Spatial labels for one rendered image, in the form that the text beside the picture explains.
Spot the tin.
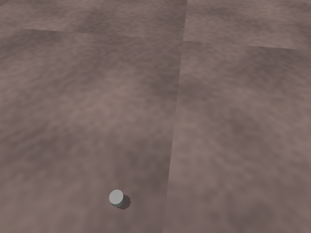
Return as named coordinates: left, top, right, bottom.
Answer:
left=109, top=190, right=124, bottom=207

